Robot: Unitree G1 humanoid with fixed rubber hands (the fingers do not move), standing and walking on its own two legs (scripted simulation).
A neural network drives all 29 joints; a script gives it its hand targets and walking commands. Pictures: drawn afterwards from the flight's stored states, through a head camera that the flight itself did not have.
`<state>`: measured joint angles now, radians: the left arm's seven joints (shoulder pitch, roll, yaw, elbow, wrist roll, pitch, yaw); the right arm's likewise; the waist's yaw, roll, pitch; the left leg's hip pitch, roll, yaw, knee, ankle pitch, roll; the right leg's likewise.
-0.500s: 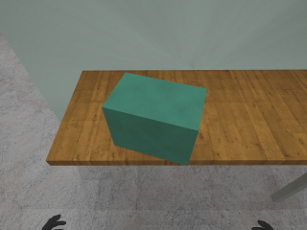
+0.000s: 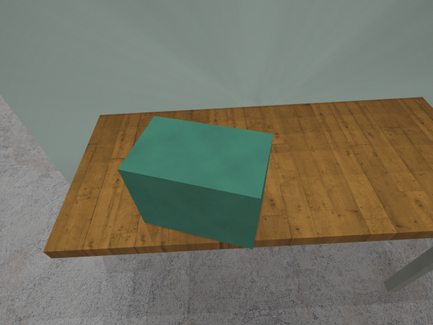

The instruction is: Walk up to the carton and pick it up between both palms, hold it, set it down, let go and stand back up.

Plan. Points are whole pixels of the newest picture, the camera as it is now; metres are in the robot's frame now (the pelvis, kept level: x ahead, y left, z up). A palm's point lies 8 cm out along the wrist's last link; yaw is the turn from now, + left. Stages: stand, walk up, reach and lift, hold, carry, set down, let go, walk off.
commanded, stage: walk up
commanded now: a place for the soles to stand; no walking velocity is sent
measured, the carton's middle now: (203, 182) +0.43 +0.05 -0.01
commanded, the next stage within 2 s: none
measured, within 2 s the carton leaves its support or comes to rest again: neither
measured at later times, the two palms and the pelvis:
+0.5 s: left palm out of the picture +0.15 +0.32 -0.11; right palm (349, 292) +0.21 -0.24 -0.09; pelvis +0.06 +0.03 +0.01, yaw +1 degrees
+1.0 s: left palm out of the picture +0.12 +0.34 -0.11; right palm out of the picture +0.14 -0.24 -0.10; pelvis +0.06 +0.05 +0.02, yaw +1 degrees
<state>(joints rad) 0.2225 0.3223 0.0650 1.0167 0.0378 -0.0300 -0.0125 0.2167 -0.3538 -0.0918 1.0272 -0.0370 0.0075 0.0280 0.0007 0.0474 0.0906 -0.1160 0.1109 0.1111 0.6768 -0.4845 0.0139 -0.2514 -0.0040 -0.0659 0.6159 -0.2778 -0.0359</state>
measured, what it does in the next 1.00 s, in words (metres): steps on the spot: left foot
